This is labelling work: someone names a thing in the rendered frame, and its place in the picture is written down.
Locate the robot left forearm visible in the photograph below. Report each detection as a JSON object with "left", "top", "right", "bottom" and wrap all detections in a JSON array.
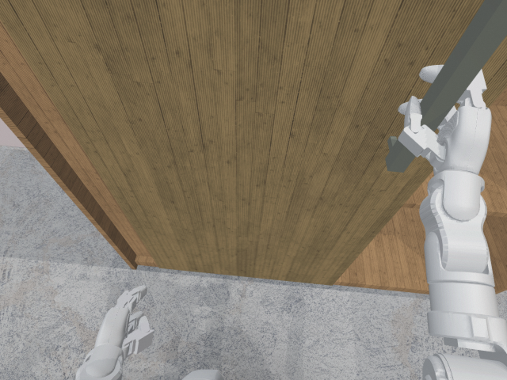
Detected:
[{"left": 75, "top": 344, "right": 124, "bottom": 380}]

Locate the robot right upper arm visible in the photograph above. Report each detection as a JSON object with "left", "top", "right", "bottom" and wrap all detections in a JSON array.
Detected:
[{"left": 422, "top": 353, "right": 507, "bottom": 380}]

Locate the robot right hand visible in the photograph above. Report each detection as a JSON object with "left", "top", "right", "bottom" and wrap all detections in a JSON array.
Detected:
[{"left": 398, "top": 65, "right": 492, "bottom": 176}]

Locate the handle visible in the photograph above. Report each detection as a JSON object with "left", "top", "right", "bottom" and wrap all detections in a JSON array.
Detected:
[{"left": 385, "top": 0, "right": 507, "bottom": 173}]

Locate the robot right forearm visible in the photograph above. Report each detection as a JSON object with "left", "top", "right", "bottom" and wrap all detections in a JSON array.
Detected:
[{"left": 419, "top": 169, "right": 507, "bottom": 366}]

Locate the robot left hand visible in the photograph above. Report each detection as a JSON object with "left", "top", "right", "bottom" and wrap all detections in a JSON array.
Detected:
[{"left": 94, "top": 285, "right": 154, "bottom": 359}]

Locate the wardrobe door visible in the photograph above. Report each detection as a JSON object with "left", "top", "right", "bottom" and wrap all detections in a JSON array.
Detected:
[
  {"left": 0, "top": 20, "right": 152, "bottom": 257},
  {"left": 0, "top": 0, "right": 507, "bottom": 286}
]

